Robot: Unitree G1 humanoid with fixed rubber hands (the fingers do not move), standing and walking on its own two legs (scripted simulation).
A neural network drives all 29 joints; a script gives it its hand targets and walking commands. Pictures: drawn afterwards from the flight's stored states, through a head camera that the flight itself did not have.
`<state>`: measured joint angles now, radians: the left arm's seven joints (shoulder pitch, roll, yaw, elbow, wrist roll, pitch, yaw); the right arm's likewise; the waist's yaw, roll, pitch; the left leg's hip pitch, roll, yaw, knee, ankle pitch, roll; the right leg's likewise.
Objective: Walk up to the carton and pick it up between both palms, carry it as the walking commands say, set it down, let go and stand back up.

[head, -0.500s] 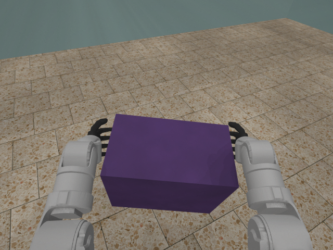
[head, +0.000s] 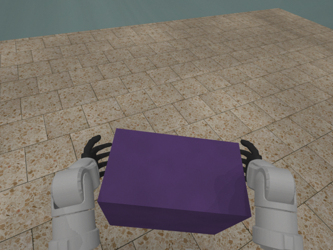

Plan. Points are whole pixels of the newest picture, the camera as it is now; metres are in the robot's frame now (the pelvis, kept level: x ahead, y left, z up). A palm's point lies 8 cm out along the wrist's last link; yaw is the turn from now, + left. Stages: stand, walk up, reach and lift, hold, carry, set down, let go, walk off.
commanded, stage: carry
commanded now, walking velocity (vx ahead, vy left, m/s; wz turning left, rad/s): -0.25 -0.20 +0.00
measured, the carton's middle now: (170, 186) +0.29 -0.02 +0.00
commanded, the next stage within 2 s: none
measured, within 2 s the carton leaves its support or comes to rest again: neither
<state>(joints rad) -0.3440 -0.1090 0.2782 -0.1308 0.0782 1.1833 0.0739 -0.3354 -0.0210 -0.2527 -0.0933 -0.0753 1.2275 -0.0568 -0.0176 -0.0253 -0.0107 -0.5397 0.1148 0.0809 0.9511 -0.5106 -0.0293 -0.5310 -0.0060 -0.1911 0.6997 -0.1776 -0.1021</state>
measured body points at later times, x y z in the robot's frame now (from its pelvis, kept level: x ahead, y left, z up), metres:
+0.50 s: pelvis -0.13 -0.10 +0.02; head -0.17 -0.11 +0.47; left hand +0.12 +0.07 +0.08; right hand +0.11 -0.30 +0.07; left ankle -0.06 +0.06 -0.65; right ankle -0.13 -0.20 -0.70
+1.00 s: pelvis -0.30 -0.20 +0.03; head -0.29 -0.16 +0.48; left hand -0.04 +0.02 +0.09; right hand -0.02 -0.35 +0.11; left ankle -0.26 -0.07 -0.70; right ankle -0.28 -0.38 -0.61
